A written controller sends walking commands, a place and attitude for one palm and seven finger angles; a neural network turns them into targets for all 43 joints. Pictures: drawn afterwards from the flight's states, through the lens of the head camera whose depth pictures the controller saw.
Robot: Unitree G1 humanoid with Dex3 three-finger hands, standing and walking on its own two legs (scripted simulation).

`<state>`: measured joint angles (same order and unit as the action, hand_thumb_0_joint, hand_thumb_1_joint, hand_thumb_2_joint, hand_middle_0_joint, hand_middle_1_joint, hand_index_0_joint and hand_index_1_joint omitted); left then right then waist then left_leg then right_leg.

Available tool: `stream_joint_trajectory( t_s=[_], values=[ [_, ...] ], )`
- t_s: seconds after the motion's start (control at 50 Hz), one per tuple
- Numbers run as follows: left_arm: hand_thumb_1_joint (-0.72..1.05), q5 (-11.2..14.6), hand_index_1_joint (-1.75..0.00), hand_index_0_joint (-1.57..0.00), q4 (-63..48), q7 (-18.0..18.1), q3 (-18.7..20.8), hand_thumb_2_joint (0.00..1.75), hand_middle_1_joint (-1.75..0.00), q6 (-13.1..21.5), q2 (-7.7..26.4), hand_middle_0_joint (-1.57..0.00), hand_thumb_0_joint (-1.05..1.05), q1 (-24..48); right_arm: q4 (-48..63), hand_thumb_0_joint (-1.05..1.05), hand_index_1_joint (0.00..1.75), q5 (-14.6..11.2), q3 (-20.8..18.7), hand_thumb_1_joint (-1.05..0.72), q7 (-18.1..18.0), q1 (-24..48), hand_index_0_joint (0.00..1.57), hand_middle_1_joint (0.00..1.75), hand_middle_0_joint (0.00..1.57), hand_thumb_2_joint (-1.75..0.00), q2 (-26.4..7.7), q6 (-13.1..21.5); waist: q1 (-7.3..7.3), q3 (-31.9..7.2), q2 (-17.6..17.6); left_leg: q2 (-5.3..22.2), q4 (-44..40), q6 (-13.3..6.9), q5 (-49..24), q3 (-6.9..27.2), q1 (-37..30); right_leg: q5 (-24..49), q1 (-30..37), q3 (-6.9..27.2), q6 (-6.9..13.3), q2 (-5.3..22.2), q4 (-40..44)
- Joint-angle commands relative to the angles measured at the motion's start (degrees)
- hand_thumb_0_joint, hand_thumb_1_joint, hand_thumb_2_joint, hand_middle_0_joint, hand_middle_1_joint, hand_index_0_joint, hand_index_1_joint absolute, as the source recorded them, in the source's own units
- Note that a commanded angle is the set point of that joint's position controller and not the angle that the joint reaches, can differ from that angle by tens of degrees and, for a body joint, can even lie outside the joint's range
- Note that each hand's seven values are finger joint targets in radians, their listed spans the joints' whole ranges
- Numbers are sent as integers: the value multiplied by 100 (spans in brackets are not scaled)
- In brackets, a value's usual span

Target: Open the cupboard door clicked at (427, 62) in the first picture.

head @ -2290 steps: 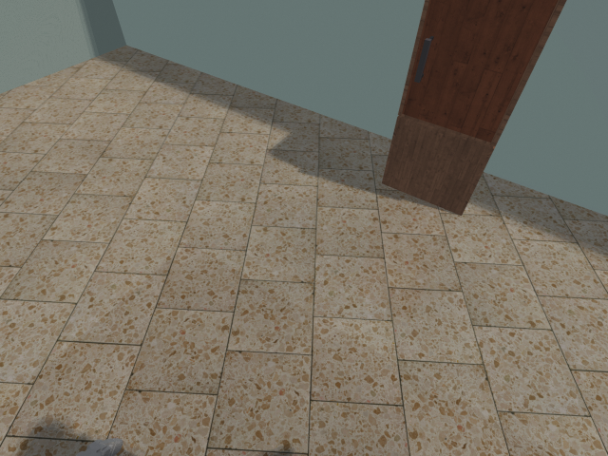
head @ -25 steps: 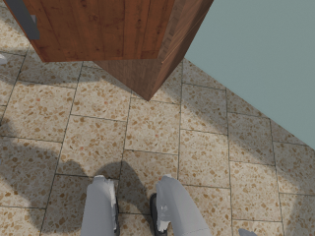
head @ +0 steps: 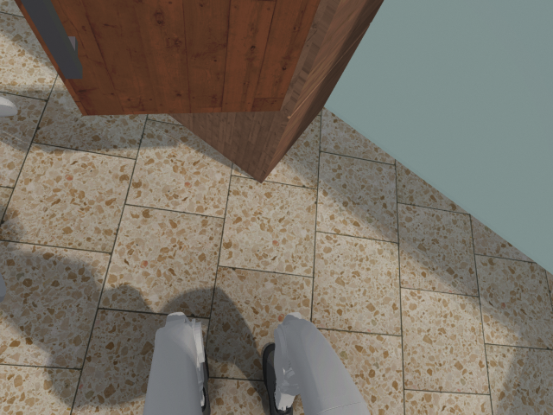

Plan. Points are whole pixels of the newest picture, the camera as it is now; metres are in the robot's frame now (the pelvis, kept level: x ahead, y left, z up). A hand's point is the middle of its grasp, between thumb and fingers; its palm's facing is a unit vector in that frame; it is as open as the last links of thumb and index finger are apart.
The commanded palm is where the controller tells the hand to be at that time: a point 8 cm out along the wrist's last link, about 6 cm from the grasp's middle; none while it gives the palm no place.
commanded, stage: move the hooked fingers beside the handle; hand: left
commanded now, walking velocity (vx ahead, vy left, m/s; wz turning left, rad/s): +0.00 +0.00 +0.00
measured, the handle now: (50, 13) +0.60 +0.26 +0.06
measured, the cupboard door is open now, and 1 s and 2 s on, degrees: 45 45 45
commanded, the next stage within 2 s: slide the fingers in behind the handle in 0.34 s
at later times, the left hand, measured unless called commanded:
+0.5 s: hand out of the picture +0.52 +0.33 +0.05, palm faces +0.15 -0.99 -0.02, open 13.9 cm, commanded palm +0.53 +0.33 +0.05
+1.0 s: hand (11, 57) +0.53 +0.29 +0.06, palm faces +0.13 -0.99 -0.02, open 13.9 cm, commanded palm +0.52 +0.29 +0.05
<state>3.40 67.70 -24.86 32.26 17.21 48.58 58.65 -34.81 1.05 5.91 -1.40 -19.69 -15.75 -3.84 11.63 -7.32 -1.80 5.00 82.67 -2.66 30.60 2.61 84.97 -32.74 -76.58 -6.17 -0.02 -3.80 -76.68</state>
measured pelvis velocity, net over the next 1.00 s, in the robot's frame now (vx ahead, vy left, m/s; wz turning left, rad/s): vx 0.00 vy -0.01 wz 0.01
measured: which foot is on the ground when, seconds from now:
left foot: down 0.00-1.00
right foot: down 0.00-1.00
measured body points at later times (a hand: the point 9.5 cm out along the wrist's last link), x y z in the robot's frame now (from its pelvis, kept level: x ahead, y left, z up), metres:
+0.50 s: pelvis -0.01 +0.00 -0.01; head +0.20 +0.06 +0.38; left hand +0.51 +0.38 +0.05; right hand +0.02 -0.27 -0.11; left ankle +0.05 +0.09 -0.58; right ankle +0.03 -0.13 -0.58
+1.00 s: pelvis +0.00 -0.01 +0.00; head +0.19 +0.05 +0.40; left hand +0.52 +0.34 +0.06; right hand +0.02 -0.27 -0.10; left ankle +0.05 +0.09 -0.58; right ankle +0.03 -0.13 -0.58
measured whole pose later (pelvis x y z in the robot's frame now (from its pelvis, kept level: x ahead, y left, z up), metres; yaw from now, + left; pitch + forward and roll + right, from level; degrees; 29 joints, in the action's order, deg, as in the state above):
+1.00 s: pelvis +0.00 -0.01 +0.00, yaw +0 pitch +32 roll -8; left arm 3.3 66.7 -19.6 29.8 19.1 42.7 57.2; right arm -35.2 1.4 5.2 -0.5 -19.5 -15.5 -3.5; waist 11.8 -7.6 -2.5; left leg 5.0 82.6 -2.3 30.5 2.2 84.2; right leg -32.9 -76.5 -5.7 0.3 -3.8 -77.5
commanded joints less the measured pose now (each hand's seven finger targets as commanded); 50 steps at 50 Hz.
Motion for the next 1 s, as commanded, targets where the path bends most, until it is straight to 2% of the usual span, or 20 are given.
stream_joint_trajectory(
  t_s=[0.0,0.02,0.06,0.08,0.18,0.22,0.36,0.4,0.44,0.48,0.52,0.58,0.64,0.66,0.76,0.8,0.82,0.9,0.94,0.98],
  values=[
    [-50,108,-120,-30,-792,-43,-113,30,-120,285,1353,-30,0,1991,162,0,30,-10,-472,-90,-164,-1152,20,30,20,-90,-1352,28,65,-2844,-1655,45,-969,155,-2100,761,-4167,1164,-232,71,197,-34,806],
    [-50,141,-120,-30,-798,-27,-211,30,-120,291,1227,-30,0,2089,183,0,30,-13,-467,-90,-168,-1119,20,30,20,-90,-1348,39,140,-2818,-1552,33,-954,134,-2020,738,-4078,1164,-217,85,183,-41,825],
    [-50,118,-120,-30,-823,37,-33,30,-120,383,1519,-30,0,2197,220,0,30,-6,-442,-90,-188,-1074,20,30,20,-90,-1352,63,112,-2876,-1519,10,-853,99,-1946,650,-3826,1143,-93,128,185,-44,781],
    [-50,108,-120,-30,-919,88,159,30,-120,491,1769,-30,0,2291,210,0,30,0,-432,-90,-196,-1082,20,30,20,-90,-1369,76,74,-2932,-1601,19,-825,113,-2019,679,-3882,1158,-143,131,208,-44,712],
    [-50,24,-120,-30,-1286,185,424,30,-120,772,2193,-30,0,2456,239,0,30,35,-421,-90,-157,-1046,20,30,20,-90,-1358,78,-43,-3563,-1958,7,-644,140,-2572,615,-4077,1404,122,174,217,-56,571],
    [-50,3,-120,-30,-1196,135,367,30,-120,712,2077,-30,0,2178,257,0,30,21,-434,-90,-127,-1013,20,30,20,-90,-1354,33,-118,-3676,-2057,18,-660,185,-2675,633,-4242,1434,95,148,213,-56,578],
    [-50,77,-120,-30,-980,-130,107,30,-120,277,1902,-30,0,2367,250,0,30,-40,-414,-90,-194,-1047,20,30,20,-90,-1378,-9,120,-3397,-1578,7,-591,40,-2072,561,-3651,1288,170,191,132,-68,670],
    [-50,113,-120,-30,-1194,-132,260,30,-120,382,2086,-30,0,2509,215,0,30,-23,-416,-90,-201,-1070,20,30,20,-90,-1384,23,41,-3604,-1818,17,-592,73,-2218,619,-3900,1301,94,181,162,-58,628],
    [-50,138,-120,-30,-1322,-117,198,30,-120,455,1968,-30,0,2584,170,0,30,-7,-428,-90,-191,-1061,20,30,20,-90,-1376,54,64,-3709,-1826,17,-576,86,-2239,644,-3959,1293,47,181,175,-67,616],
    [-50,169,-120,-30,-1116,-102,30,30,-120,455,1683,-30,0,2562,123,0,30,-12,-415,-90,-177,-1084,20,30,20,-90,-1341,84,158,-3448,-1721,27,-577,70,-2129,669,-3911,1234,-107,165,175,-76,629],
    [-50,138,-120,-30,-1026,-64,58,30,-120,390,1756,-30,0,2440,137,0,30,-9,-404,-90,-184,-1088,20,30,20,-90,-1360,69,91,-3354,-1743,26,-627,86,-2043,653,-3819,1174,-48,146,178,-61,632],
    [-50,81,-120,-30,-1027,-6,-109,30,-120,281,1468,-30,0,2288,166,0,30,-4,-427,-90,-156,-1129,20,30,20,-90,-1335,61,34,-3379,-1955,34,-716,130,-2201,734,-4124,1219,-241,111,208,-47,607],
    [-50,97,-120,-30,-1278,118,63,30,-120,264,1590,-30,0,2206,205,0,30,12,-459,-90,-152,-1150,20,30,20,-90,-1339,33,-35,-3523,-1826,45,-770,144,-2327,717,-4177,1308,-32,109,191,-46,647],
    [-50,112,-120,-30,-1266,150,-42,30,-120,264,1424,-30,0,2220,210,0,30,3,-458,-90,-131,-1125,20,30,20,-90,-1311,46,-9,-3481,-1807,26,-764,129,-2294,682,-4119,1309,-6,128,186,-57,680],
    [-50,85,-120,-30,-1578,429,89,30,-120,514,1437,-30,0,2417,132,0,30,42,-496,-90,-88,-1127,20,30,20,-90,-1281,88,2,-3561,-1773,32,-795,143,-2268,674,-4172,1309,113,153,183,-50,700],
    [-50,48,-120,-30,-1625,505,198,30,-120,618,1520,-30,0,2288,118,0,30,53,-509,-90,-60,-1139,20,30,20,-90,-1285,90,-72,-3669,-1861,30,-803,169,-2466,674,-4298,1381,154,159,204,-41,680],
    [-50,48,-120,-30,-1594,523,76,30,-120,626,1318,-30,0,2215,115,0,30,52,-520,-90,-43,-1125,20,30,20,-90,-1255,88,-59,-3664,-1828,16,-807,163,-2457,651,-4285,1391,198,164,195,-45,705],
    [-50,45,-120,-30,-1226,523,-110,30,-120,559,956,-30,0,1834,116,0,30,31,-538,-90,-14,-1131,20,30,20,-90,-1244,61,-39,-3317,-1622,18,-902,161,-2347,639,-4199,1349,185,143,189,-37,783],
    [-50,87,-120,-30,-1219,510,-281,30,-120,518,773,-30,0,2048,92,0,30,22,-544,-90,-27,-1133,20,30,20,-90,-1239,58,76,-3155,-1460,15,-933,128,-2114,629,-4056,1281,206,154,168,-41,843],
    [-50,134,-120,-30,-1267,522,-203,30,-120,571,799,-30,0,2018,105,0,30,23,-549,-90,-34,-1146,20,30,20,-90,-1245,71,25,-3177,-1476,-6,-955,122,-2105,617,-4068,1281,252,180,188,-32,854]
  ],
)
